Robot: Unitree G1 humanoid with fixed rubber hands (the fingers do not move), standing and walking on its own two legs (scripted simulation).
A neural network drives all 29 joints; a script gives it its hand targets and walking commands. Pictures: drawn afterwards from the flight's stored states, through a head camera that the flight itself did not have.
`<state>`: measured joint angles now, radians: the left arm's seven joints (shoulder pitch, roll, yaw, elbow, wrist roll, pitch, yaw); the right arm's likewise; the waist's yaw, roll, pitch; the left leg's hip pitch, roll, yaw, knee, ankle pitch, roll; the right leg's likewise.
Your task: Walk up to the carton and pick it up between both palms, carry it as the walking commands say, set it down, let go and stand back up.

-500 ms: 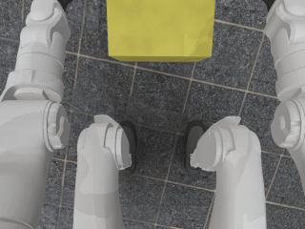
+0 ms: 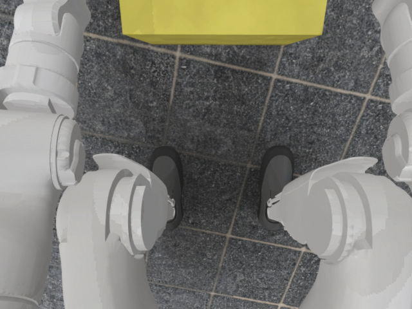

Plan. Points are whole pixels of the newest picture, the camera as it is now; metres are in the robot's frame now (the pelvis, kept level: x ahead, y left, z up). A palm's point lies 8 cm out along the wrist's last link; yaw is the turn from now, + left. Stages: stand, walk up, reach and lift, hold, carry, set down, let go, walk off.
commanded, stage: reach and lift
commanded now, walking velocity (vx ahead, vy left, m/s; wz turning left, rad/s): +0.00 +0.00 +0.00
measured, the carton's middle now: out of the picture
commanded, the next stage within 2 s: none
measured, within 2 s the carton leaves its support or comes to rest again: leaves its support in 1.66 s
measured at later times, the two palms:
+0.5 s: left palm out of the picture +0.55 +0.19 -0.17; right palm out of the picture +0.56 -0.19 -0.17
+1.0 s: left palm out of the picture +0.55 +0.18 -0.17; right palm out of the picture +0.56 -0.17 -0.17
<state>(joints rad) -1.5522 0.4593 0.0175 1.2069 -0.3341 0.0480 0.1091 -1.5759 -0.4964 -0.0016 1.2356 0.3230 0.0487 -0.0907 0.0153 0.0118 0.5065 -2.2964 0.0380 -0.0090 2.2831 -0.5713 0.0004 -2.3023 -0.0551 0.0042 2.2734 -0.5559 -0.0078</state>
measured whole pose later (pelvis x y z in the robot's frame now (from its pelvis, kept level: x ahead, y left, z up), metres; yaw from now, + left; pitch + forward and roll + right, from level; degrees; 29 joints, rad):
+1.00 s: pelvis -0.01 +0.00 +0.02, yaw +0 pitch +34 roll +0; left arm -1.63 0.40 -0.06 1.27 -0.35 0.02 0.13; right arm -1.65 -0.42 0.06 1.30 0.32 0.01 -0.12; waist 0.01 0.01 0.52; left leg -2.26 0.03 -0.01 2.23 -0.55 0.00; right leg -2.26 -0.06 0.00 2.22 -0.54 -0.01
